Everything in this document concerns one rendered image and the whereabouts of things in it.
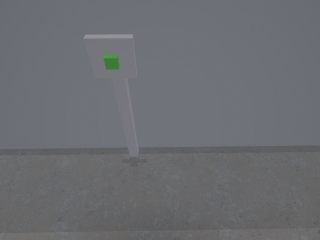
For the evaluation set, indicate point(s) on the panel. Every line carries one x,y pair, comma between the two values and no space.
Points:
99,45

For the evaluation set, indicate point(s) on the button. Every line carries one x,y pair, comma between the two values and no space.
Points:
111,61

